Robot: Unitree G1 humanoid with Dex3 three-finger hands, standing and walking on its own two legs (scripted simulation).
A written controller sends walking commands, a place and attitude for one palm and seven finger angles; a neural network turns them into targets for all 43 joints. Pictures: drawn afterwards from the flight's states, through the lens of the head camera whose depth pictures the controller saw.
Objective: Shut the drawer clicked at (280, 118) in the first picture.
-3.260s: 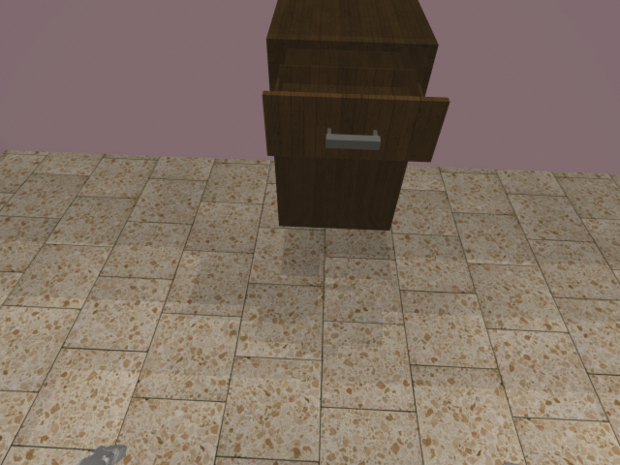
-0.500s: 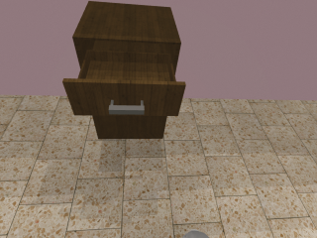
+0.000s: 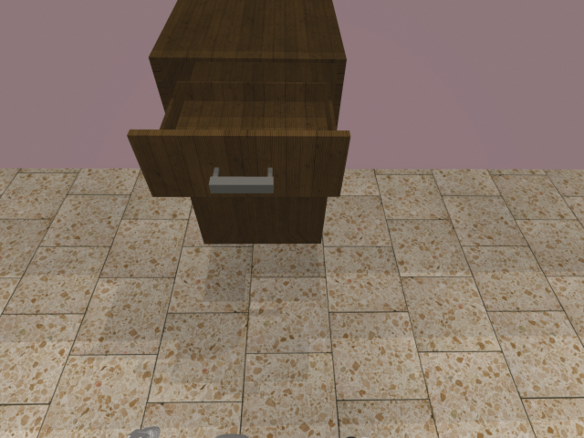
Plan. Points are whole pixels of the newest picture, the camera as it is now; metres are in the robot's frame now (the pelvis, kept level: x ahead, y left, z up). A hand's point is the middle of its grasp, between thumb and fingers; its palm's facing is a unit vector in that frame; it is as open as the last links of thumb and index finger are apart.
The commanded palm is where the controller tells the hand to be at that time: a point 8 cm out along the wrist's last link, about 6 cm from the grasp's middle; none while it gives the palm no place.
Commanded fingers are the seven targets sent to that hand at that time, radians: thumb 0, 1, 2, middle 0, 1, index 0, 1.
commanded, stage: come to a stop and stand still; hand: left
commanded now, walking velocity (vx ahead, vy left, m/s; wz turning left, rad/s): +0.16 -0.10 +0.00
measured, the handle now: (242, 178) +0.61 +0.16 -0.06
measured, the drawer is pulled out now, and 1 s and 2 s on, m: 0.30 0.30 0.30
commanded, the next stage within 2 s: look again from close up in 1.22 s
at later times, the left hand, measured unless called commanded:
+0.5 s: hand out of the picture -0.06 +0.23 -0.17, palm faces -0.02 -0.99 -0.13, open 7.4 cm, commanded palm none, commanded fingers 0.00 0.90 0.90 -0.20 -0.30 -0.20 -0.30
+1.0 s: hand out of the picture +0.00 +0.15 -0.16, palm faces +0.02 -0.97 -0.23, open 7.1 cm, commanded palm none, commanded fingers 0.00 0.90 0.90 -0.20 -0.30 -0.20 -0.30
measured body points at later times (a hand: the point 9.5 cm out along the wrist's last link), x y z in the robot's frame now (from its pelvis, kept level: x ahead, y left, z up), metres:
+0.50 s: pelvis -0.03 +0.05 +0.02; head -0.03 +0.10 +0.47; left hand -0.05 +0.28 -0.16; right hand -0.12 -0.16 -0.11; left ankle -0.03 +0.12 -0.73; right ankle -0.06 -0.11 -0.65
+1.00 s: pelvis -0.04 -0.03 +0.01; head -0.04 -0.04 +0.46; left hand +0.00 +0.20 -0.14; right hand -0.07 -0.23 -0.16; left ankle -0.03 +0.12 -0.73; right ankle -0.04 -0.12 -0.73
